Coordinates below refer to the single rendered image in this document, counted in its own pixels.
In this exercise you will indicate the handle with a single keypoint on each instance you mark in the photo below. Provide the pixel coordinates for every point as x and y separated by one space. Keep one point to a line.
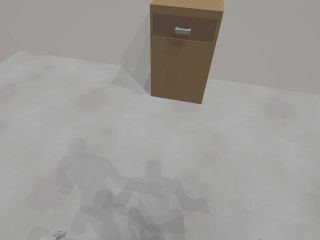
182 31

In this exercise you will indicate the drawer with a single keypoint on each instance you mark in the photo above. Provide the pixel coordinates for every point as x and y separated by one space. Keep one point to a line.
201 29

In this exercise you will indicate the cabinet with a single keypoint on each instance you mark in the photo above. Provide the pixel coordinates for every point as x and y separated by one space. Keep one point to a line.
180 67

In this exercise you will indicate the left robot hand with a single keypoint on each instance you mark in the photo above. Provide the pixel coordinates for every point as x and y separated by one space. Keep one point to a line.
55 234

